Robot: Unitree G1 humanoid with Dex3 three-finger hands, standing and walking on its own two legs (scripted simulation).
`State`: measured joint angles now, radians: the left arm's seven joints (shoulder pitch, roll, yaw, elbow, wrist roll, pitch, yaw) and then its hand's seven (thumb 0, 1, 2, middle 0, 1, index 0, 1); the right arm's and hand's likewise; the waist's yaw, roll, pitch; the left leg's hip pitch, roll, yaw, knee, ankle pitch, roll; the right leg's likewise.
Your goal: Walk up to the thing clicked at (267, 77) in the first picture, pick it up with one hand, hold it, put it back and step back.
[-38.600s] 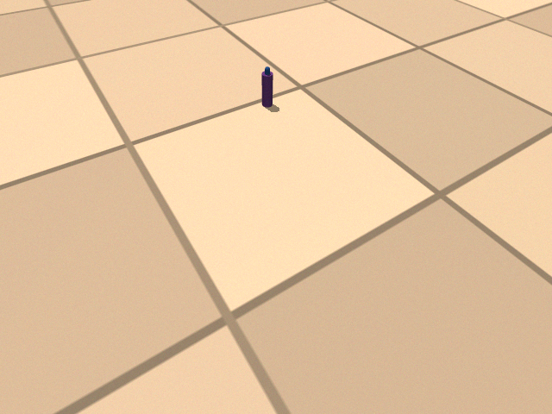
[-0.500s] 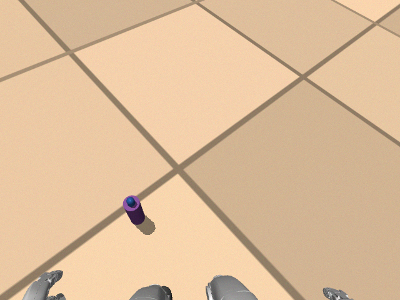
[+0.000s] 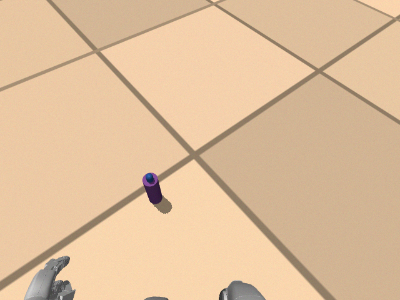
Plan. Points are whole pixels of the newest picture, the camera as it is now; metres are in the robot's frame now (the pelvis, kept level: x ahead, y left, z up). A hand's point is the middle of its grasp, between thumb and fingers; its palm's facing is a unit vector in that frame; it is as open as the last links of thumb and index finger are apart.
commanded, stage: step back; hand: left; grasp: from the side
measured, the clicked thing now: (152, 187) +0.61 +0.20 -0.63
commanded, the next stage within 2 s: none
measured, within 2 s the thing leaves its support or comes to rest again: neither
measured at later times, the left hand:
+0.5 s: hand out of the picture -0.05 +0.24 -0.14, palm faces -0.10 -0.91 -0.40, open 7.4 cm
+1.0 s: hand out of the picture -0.20 +0.25 -0.14, palm faces -0.02 -0.94 -0.34, open 7.4 cm
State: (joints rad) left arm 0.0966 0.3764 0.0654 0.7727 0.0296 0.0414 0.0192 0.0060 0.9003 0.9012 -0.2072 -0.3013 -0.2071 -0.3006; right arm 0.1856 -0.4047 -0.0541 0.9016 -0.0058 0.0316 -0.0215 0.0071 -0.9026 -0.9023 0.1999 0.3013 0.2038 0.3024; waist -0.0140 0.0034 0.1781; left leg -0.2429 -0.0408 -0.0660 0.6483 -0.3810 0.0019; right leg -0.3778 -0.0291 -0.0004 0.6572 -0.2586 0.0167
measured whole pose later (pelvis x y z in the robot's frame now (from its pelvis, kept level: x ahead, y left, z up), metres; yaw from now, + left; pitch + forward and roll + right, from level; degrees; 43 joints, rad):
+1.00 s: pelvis -0.32 -0.01 +0.01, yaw -1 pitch -2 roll -1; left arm 0.16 0.39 0.08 0.80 0.02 0.08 0.00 0.01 0.90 0.90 -0.21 -0.30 -0.21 -0.30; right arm 0.18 -0.35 -0.04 0.86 -0.04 0.02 -0.02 0.01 -0.90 -0.90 0.20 0.30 0.21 0.30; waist 0.00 -0.05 0.15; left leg -0.31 0.01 -0.01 0.56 -0.23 0.02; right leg -0.47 0.11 0.17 1.23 -0.48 0.01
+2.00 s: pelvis -0.42 -0.06 +0.01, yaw +2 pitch -2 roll +0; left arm 0.22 0.34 0.05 0.97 0.04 -0.05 0.00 0.01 0.90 0.90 -0.21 -0.30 -0.21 -0.30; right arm 0.21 -0.40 -0.06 0.98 -0.02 0.00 0.00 0.01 -0.90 -0.90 0.20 0.30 0.20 0.30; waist 0.03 0.04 0.07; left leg -0.36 0.00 -0.06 0.77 -0.45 0.01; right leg -0.23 -0.02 -0.06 0.58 -0.31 -0.01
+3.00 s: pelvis -0.41 -0.04 +0.03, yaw +0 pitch -2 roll +0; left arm 0.12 0.36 -0.01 1.13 0.01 -0.02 -0.01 0.01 0.90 0.90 -0.20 -0.30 -0.20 -0.30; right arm 0.11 -0.34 -0.02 1.17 -0.01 -0.01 0.02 0.01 -0.90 -0.90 0.20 0.30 0.20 0.30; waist -0.01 -0.01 0.05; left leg -0.16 0.02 0.03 0.33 -0.12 -0.01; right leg -0.10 -0.03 0.00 0.34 -0.19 0.03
